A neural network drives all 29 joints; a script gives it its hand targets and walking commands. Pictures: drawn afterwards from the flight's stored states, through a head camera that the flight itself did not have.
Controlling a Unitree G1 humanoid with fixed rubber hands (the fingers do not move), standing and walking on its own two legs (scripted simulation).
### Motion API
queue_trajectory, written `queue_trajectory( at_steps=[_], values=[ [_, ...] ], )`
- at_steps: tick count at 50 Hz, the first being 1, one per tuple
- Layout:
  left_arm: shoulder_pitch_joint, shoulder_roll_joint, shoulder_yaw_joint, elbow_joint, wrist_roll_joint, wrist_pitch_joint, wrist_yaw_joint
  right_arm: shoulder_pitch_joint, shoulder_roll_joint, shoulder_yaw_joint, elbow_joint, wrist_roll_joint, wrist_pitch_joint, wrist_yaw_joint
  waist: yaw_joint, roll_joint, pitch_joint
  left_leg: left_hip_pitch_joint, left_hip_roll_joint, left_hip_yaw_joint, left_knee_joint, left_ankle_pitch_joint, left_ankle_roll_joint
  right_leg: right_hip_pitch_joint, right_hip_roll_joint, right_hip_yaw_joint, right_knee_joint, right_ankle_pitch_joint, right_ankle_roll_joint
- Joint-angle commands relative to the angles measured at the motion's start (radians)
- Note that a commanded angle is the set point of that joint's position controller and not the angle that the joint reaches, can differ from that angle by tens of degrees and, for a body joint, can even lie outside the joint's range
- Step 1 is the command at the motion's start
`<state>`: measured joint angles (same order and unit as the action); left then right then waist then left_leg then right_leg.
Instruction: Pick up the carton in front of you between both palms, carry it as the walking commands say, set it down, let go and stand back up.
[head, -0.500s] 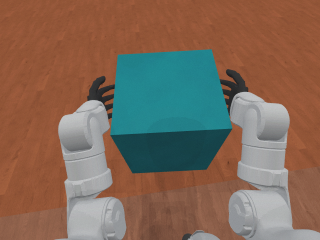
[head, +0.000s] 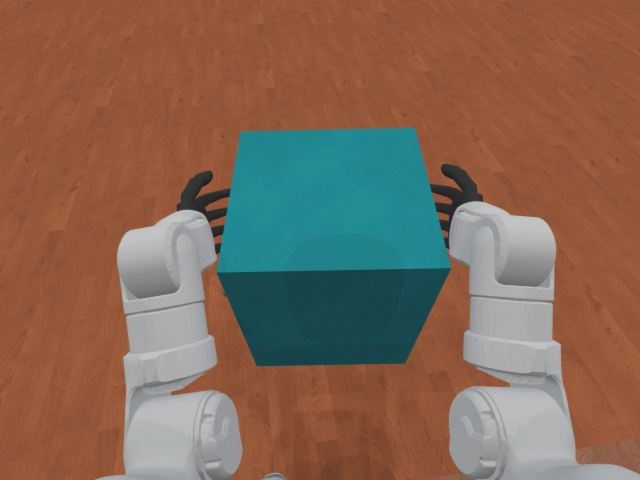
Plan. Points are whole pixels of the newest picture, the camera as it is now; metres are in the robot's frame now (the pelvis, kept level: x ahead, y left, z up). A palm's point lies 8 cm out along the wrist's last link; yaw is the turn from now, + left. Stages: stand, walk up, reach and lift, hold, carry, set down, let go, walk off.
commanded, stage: carry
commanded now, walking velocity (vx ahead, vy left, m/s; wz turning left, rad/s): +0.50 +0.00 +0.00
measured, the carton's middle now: (329, 256) +0.38 -0.01 +0.07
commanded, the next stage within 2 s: none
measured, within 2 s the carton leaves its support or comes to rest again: neither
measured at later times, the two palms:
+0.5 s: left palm (214, 83) +0.63 +0.13 +0.19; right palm (408, 62) +0.66 -0.16 +0.19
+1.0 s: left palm (224, 44) +0.90 +0.15 +0.13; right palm (370, 36) +0.88 -0.14 +0.14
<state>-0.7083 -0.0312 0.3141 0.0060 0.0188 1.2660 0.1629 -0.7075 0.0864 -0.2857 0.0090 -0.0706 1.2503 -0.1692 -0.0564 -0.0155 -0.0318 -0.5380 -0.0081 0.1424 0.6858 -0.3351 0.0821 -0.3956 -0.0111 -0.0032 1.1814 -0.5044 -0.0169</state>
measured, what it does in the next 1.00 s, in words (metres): climbs: right foot, then left foot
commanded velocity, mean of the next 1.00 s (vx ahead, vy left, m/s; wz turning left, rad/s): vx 0.50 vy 0.00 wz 0.00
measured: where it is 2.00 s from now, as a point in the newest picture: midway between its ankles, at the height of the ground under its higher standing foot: (308, 209)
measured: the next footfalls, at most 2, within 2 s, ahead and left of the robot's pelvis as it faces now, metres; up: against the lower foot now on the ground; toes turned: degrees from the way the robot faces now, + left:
right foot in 0.30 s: +0.34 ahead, -0.12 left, +0.01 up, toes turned -5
left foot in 0.72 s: +0.62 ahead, +0.09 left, +0.01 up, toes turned +8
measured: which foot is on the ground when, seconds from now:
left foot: down 0.00-0.32, up 0.34-0.70, down 0.72-1.00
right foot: up 0.00-0.28, down 0.30-0.76, up 0.78-1.00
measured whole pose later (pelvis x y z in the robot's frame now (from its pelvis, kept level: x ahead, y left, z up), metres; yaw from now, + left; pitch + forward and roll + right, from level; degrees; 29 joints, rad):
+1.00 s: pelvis +0.60 +0.02 +0.05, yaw -2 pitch +6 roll -2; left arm -0.23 -0.15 0.13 -0.30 0.08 1.12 0.13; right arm -0.22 0.14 -0.16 -0.30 -0.05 1.11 -0.13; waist -0.03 0.01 -0.04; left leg -0.22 0.02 0.16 0.31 -0.20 0.07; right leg -0.58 -0.06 -0.09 0.78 -0.28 0.03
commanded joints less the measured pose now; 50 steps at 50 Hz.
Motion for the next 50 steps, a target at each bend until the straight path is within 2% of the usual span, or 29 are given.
queue_trajectory(
  at_steps=[1,2,3,7,12,14,15,16,17,18,19,20,21,22,24,27,32,34,35,36,37,38,39,40,41,42,44,47,50],
  values=[
    [-0.684,-0.912,-0.597,-0.088,-0.239,-0.024,-0.098,-0.797,0.938,0.680,-0.176,0.411,-0.022,0.125,-0.022,0.055,-0.500,0.712,0.303,-0.540,-0.237,0.335,0.169,-0.419,-0.022,0.042,0.167,0.068,-0.030],
    [-0.670,-0.912,-0.597,-0.101,-0.224,-0.031,-0.093,-0.823,0.955,0.702,-0.210,0.439,-0.031,0.130,-0.001,0.079,-0.511,0.685,0.286,-0.484,-0.259,0.270,0.143,-0.382,-0.033,0.043,0.106,0.081,-0.033],
    [-0.660,-0.901,-0.603,-0.119,-0.211,-0.036,-0.088,-0.830,0.955,0.716,-0.238,0.457,-0.037,0.133,0.003,0.102,-0.508,0.668,0.280,-0.456,-0.277,0.248,0.139,-0.365,-0.032,0.027,0.063,0.082,-0.032],
    [-0.616,-0.827,-0.616,-0.175,-0.182,-0.039,-0.067,-0.789,0.886,0.722,-0.275,0.467,-0.030,0.129,-0.010,0.121,-0.475,0.634,0.268,-0.333,-0.324,0.252,0.157,-0.330,-0.038,-0.021,-0.231,0.102,-0.009],
    [-0.583,-0.757,-0.609,-0.125,-0.179,0.000,-0.072,-0.681,0.801,0.670,-0.154,0.403,0.006,0.120,-0.006,0.163,-0.414,0.527,0.221,-0.177,-0.304,0.317,0.084,-0.083,0.025,-0.149,-0.577,0.284,-0.008],
    [-0.584,-0.762,-0.597,-0.070,-0.189,0.011,-0.083,-0.648,0.789,0.636,-0.090,0.373,0.018,0.117,0.049,0.121,-0.436,0.458,0.195,-0.082,-0.135,0.453,0.032,0.164,0.061,-0.211,-0.711,0.337,-0.025],
    [-0.568,-0.768,-0.588,-0.035,-0.192,0.014,-0.087,-0.638,0.783,0.619,-0.068,0.360,0.022,0.115,0.086,0.070,-0.487,0.352,0.162,-0.034,0.018,0.475,-0.008,0.373,0.026,-0.161,-0.705,0.292,-0.050],
    [-0.573,-0.757,-0.580,-0.026,-0.190,0.010,-0.085,-0.669,0.784,0.611,-0.073,0.355,0.027,0.114,0.121,-0.097,-0.544,0.114,0.082,0.002,0.264,0.249,-0.067,0.559,-0.187,0.223,-0.761,0.106,-0.125],
    [-0.585,-0.754,-0.576,-0.003,-0.194,0.011,-0.084,-0.678,0.779,0.595,-0.058,0.344,0.035,0.113,0.116,-0.294,-0.474,-0.192,-0.055,-0.042,0.464,-0.143,-0.077,0.659,-0.334,0.592,-0.850,0.251,-0.225],
    [-0.598,-0.789,-0.581,-0.009,-0.218,0.016,-0.089,-0.674,0.788,0.583,-0.029,0.326,0.038,0.109,0.122,-0.212,-0.473,-0.269,-0.016,-0.142,0.606,-0.189,-0.055,0.666,-0.352,0.580,-0.801,0.353,-0.267],
    [-0.632,-0.839,-0.605,-0.024,-0.248,0.010,-0.097,-0.674,0.808,0.575,-0.017,0.317,0.036,0.108,0.130,-0.098,-0.434,-0.290,0.016,-0.147,0.626,-0.163,-0.047,0.613,-0.325,0.491,-0.771,0.517,-0.254],
    [-0.697,-0.878,-0.622,-0.059,-0.275,0.002,-0.105,-0.680,0.840,0.566,-0.007,0.306,0.030,0.107,0.121,-0.042,-0.431,-0.297,0.046,-0.160,0.584,-0.120,-0.045,0.576,-0.314,0.427,-0.774,0.525,-0.232],
    [-0.754,-0.920,-0.646,-0.101,-0.303,-0.006,-0.111,-0.696,0.857,0.559,-0.023,0.303,0.022,0.105,0.109,-0.034,-0.423,-0.275,0.068,-0.169,0.523,-0.086,-0.048,0.532,-0.291,0.369,-0.797,0.506,-0.201],
    [-0.798,-0.950,-0.666,-0.124,-0.331,-0.015,-0.117,-0.711,0.868,0.557,-0.031,0.295,0.016,0.100,0.100,-0.061,-0.429,-0.244,0.071,-0.163,0.469,-0.067,-0.055,0.511,-0.277,0.318,-0.814,0.503,-0.182],
    [-0.790,-0.971,-0.681,-0.120,-0.351,-0.028,-0.124,-0.680,0.876,0.559,-0.021,0.266,0.006,0.091,0.102,-0.101,-0.432,-0.214,0.064,-0.132,0.369,-0.030,-0.069,0.496,-0.264,0.249,-0.842,0.517,-0.185],
    [-0.687,-0.983,-0.680,-0.056,-0.332,-0.044,-0.135,-0.569,0.878,0.559,0.028,0.224,-0.009,0.090,0.106,-0.096,-0.405,-0.188,0.074,-0.099,0.157,0.061,-0.085,0.499,-0.245,0.155,-0.869,0.561,-0.183],
    [-0.596,-1.010,-0.688,-0.021,-0.288,-0.092,-0.151,-0.511,0.927,0.604,0.037,0.220,-0.057,0.121,0.112,-0.126,-0.336,-0.027,0.024,-0.002,-0.153,0.284,-0.074,0.479,-0.194,0.009,-0.859,0.729,-0.103],
    [-0.564,-1.012,-0.705,-0.033,-0.280,-0.109,-0.150,-0.508,0.939,0.631,0.010,0.237,-0.075,0.129,0.089,-0.134,-0.347,0.096,0.007,0.027,-0.243,0.333,-0.056,0.483,-0.188,-0.032,-0.790,0.848,-0.071],
    [-0.541,-1.013,-0.712,-0.043,-0.277,-0.114,-0.148,-0.485,0.941,0.640,-0.001,0.246,-0.082,0.132,0.061,-0.119,-0.384,0.236,-0.017,0.069,-0.304,0.351,-0.048,0.456,-0.167,-0.086,-0.686,0.914,-0.044],
    [-0.507,-1.010,-0.714,-0.048,-0.267,-0.116,-0.147,-0.446,0.938,0.645,-0.005,0.254,-0.087,0.135,0.047,-0.085,-0.448,0.449,-0.019,0.074,-0.298,0.306,-0.038,0.366,-0.139,-0.130,-0.550,0.873,-0.011],
    [-0.482,-0.999,-0.715,-0.059,-0.259,-0.115,-0.147,-0.400,0.936,0.647,-0.015,0.256,-0.092,0.139,0.014,0.014,-0.513,0.658,0.151,-0.142,-0.275,0.243,-0.001,0.183,-0.123,-0.134,-0.339,0.602,0.023],
    [-0.428,-1.020,-0.729,-0.065,-0.263,-0.108,-0.150,-0.389,0.916,0.652,-0.027,0.248,-0.099,0.137,0.024,0.263,-0.605,0.888,0.401,-0.601,-0.300,0.215,0.151,-0.123,0.000,-0.092,-0.096,0.220,0.045],
    [-0.421,-1.026,-0.739,-0.092,-0.263,-0.109,-0.152,-0.351,0.945,0.668,-0.041,0.259,-0.102,0.141,0.023,0.296,-0.563,0.921,0.410,-0.685,-0.357,0.256,0.185,-0.294,0.043,-0.029,0.029,0.007,0.033],
    [-0.396,-1.056,-0.754,-0.113,-0.267,-0.115,-0.156,-0.327,0.971,0.692,-0.098,0.278,-0.109,0.150,0.022,0.222,-0.533,0.891,0.387,-0.597,-0.338,0.350,0.169,-0.344,-0.005,0.004,0.069,0.020,0.018],
    [-0.357,-1.084,-0.771,-0.146,-0.269,-0.123,-0.160,-0.320,1.007,0.728,-0.154,0.294,-0.117,0.161,0.026,0.113,-0.514,0.849,0.372,-0.511,-0.329,0.465,0.143,-0.344,-0.043,0.014,0.027,0.072,0.022],
    [-0.322,-1.107,-0.791,-0.184,-0.270,-0.132,-0.165,-0.320,1.038,0.761,-0.217,0.312,-0.127,0.172,0.030,0.076,-0.487,0.791,0.355,-0.434,-0.346,0.515,0.113,-0.324,-0.073,0.013,-0.050,0.119,0.029],
    [-0.240,-1.128,-0.838,-0.261,-0.262,-0.149,-0.172,-0.271,1.066,0.818,-0.314,0.338,-0.142,0.190,0.033,0.113,-0.486,0.734,0.324,-0.332,-0.389,0.518,0.076,-0.249,-0.070,-0.018,-0.203,0.147,0.044],
    [-0.079,-1.092,-0.889,-0.352,-0.226,-0.168,-0.169,-0.120,1.051,0.871,-0.389,0.357,-0.148,0.216,0.033,0.149,-0.472,0.737,0.300,-0.246,-0.410,0.556,0.075,-0.242,-0.054,-0.075,-0.348,0.183,0.054],
    [0.071,-1.081,-0.919,-0.440,-0.239,-0.147,-0.172,0.041,1.009,0.885,-0.459,0.368,-0.122,0.227,0.029,0.169,-0.416,0.719,0.267,-0.174,-0.437,0.554,0.063,-0.235,-0.052,-0.112,-0.500,0.298,0.046]
  ],
)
